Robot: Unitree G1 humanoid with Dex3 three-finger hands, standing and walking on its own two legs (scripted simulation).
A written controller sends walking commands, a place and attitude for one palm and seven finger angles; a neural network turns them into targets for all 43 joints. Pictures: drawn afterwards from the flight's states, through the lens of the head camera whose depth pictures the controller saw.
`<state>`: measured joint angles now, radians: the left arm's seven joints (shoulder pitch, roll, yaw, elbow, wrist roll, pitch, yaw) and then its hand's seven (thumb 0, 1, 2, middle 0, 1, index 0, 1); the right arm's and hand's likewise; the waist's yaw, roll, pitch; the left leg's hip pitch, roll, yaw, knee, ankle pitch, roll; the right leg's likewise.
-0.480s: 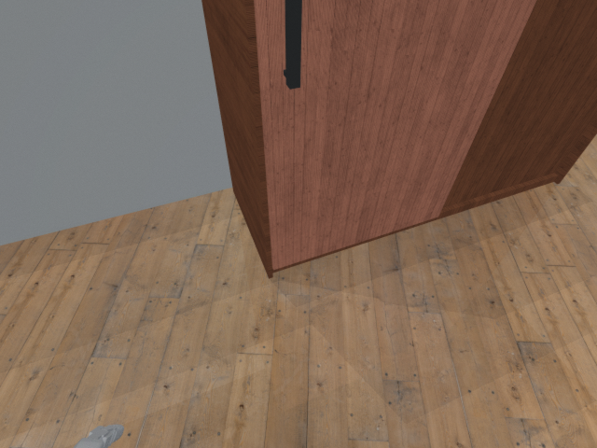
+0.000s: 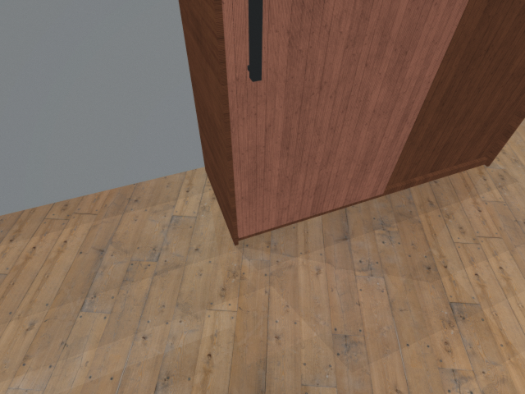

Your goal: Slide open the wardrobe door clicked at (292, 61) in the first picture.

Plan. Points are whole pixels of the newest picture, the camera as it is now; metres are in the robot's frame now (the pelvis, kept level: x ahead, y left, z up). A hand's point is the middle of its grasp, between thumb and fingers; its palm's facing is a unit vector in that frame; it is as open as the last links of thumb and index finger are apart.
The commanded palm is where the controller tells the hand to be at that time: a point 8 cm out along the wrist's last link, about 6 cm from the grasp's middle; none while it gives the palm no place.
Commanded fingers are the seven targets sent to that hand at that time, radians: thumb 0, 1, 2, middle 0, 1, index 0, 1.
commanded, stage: stand and wait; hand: left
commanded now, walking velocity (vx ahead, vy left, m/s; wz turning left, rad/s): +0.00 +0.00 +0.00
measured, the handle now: (252, 17) +0.87 +0.09 +0.20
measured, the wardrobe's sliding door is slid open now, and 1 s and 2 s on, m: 0.00 0.00 0.00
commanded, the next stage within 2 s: look at it before walking up in 0.42 s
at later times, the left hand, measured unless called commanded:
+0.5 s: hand out of the picture +0.06 +0.24 -0.15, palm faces -0.03 -0.94 -0.33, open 7.4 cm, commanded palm none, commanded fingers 0.00 0.90 0.90 -0.20 -0.30 -0.20 -0.30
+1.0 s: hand out of the picture +0.07 +0.24 -0.15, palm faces -0.02 -0.94 -0.33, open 7.4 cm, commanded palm none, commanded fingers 0.00 0.90 0.90 -0.20 -0.30 -0.20 -0.30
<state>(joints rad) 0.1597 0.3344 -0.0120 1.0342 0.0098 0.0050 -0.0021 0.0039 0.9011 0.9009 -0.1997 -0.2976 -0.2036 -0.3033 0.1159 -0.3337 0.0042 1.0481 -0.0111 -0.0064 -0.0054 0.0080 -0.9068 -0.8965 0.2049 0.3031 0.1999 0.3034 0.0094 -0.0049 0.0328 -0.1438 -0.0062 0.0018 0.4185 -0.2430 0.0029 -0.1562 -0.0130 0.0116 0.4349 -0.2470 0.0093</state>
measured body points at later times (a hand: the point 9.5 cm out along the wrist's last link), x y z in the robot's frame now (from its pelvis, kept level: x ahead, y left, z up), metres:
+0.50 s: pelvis -0.01 -0.01 +0.00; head -0.01 -0.01 +0.45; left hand +0.06 +0.28 -0.13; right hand +0.06 -0.30 -0.13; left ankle -0.01 +0.12 -0.74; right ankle -0.01 -0.13 -0.74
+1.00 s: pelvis -0.01 -0.01 +0.00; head -0.01 -0.01 +0.45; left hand +0.07 +0.29 -0.13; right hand +0.08 -0.30 -0.13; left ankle -0.01 +0.12 -0.74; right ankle -0.01 -0.13 -0.74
